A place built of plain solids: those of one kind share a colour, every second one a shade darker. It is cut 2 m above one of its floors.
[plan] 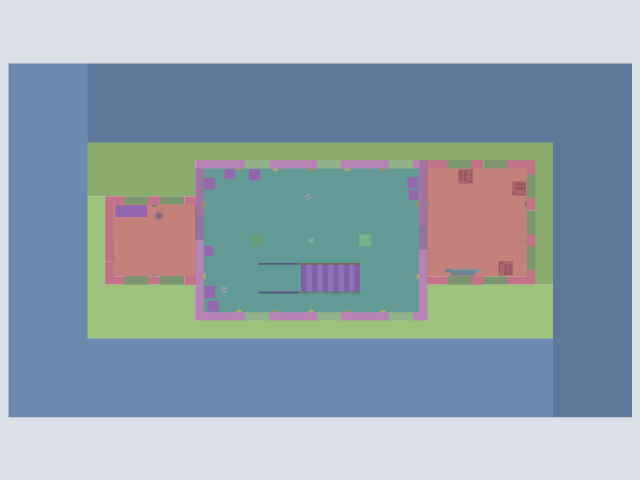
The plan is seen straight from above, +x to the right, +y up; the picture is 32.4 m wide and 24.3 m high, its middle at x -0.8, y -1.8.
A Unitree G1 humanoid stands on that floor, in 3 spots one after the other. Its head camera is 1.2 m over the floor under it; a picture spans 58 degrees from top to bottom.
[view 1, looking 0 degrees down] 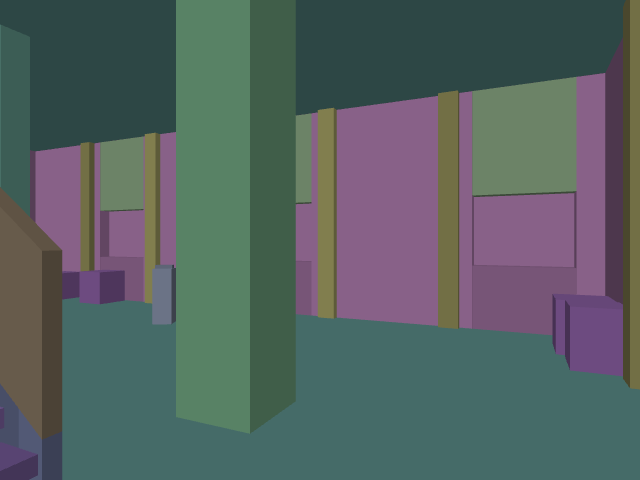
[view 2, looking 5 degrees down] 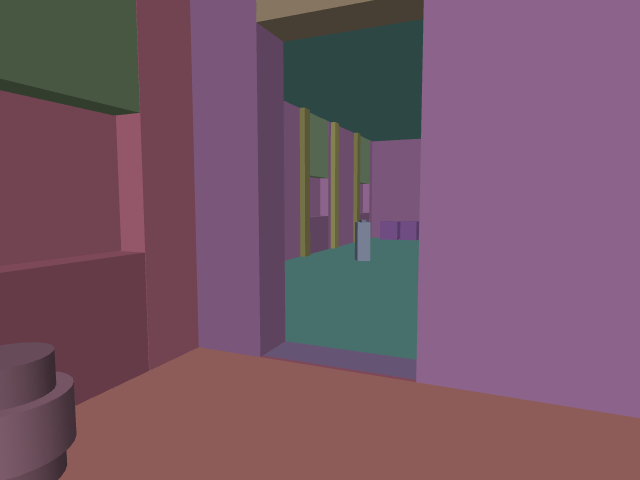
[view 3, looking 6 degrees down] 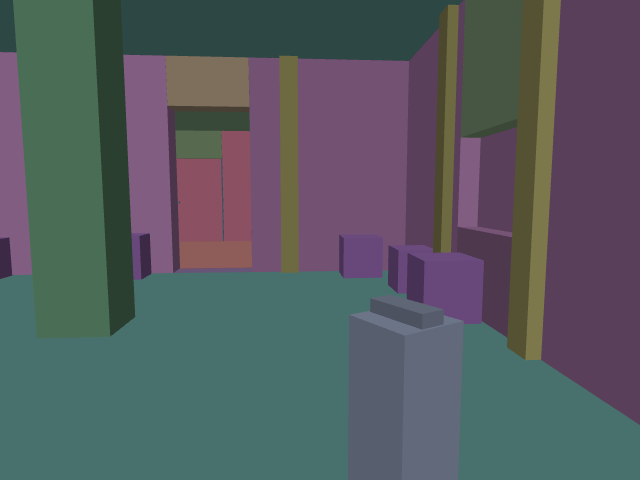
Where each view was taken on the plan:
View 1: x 3.31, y -4.36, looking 115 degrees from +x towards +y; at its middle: post_wall_storey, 6.69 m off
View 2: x -9.95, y -2.29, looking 23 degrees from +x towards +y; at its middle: wall_storey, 10.57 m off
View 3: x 0.00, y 0.00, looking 176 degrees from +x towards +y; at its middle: wall_storey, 6.76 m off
